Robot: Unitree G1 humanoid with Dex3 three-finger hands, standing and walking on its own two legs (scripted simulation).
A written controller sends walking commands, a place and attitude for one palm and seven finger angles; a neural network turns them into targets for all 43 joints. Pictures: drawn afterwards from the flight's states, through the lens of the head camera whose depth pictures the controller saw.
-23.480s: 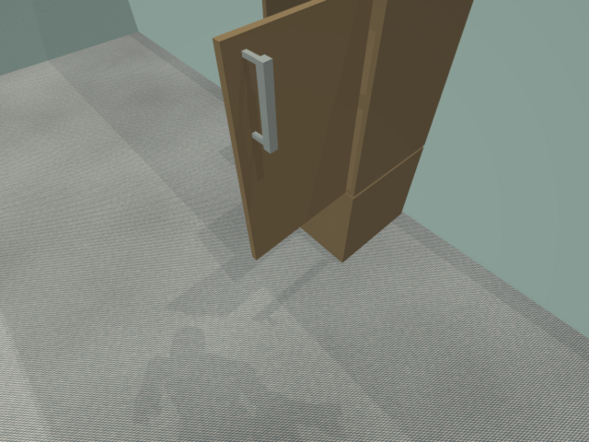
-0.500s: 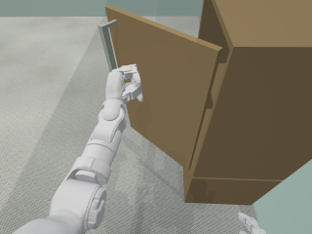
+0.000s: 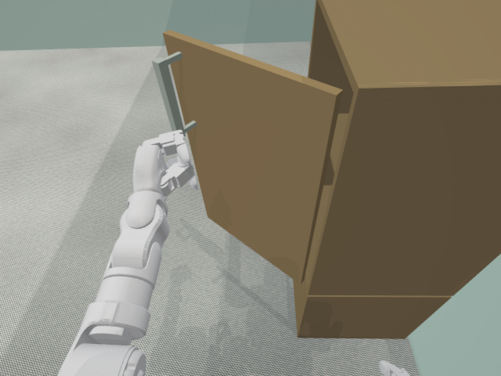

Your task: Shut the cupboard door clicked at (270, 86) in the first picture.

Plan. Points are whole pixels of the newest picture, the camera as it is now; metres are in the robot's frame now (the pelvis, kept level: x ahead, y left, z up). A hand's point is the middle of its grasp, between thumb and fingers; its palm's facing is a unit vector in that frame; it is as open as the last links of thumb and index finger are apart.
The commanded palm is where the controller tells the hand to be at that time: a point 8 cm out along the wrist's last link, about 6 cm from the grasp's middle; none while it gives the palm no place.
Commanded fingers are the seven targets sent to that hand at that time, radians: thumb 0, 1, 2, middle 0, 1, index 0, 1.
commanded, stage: draw the hand back to the body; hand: left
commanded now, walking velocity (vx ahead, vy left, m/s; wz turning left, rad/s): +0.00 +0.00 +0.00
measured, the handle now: (177, 97) +0.62 +0.16 +0.14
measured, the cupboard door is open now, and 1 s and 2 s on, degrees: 51 51 51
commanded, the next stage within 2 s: step back with the hand held close in 1.34 s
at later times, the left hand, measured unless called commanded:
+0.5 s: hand (96, 239) +0.26 +0.20 +0.16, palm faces +0.25 -0.94 -0.23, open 3.2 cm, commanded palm +0.22 +0.25 +0.17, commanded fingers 0.00 0.90 0.90 -0.81 -0.96 -0.81 -0.96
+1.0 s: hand out of the picture +0.19 +0.30 +0.17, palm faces +0.50 -0.75 -0.44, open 6.4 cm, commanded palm +0.14 +0.33 +0.18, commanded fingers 0.00 0.90 0.90 -0.20 -0.30 -0.20 -0.30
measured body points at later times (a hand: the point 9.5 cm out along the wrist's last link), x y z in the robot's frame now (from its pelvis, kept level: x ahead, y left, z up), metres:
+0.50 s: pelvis +0.00 +0.01 +0.01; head -0.01 -0.01 +0.46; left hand +0.24 +0.25 +0.17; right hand +0.23 -0.17 -0.07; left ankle -0.04 +0.13 -0.73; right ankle +0.03 -0.12 -0.73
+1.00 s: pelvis +0.01 +0.03 +0.01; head +0.00 +0.00 +0.46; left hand +0.15 +0.34 +0.19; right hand +0.20 -0.19 -0.09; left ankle -0.04 +0.13 -0.73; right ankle +0.03 -0.12 -0.73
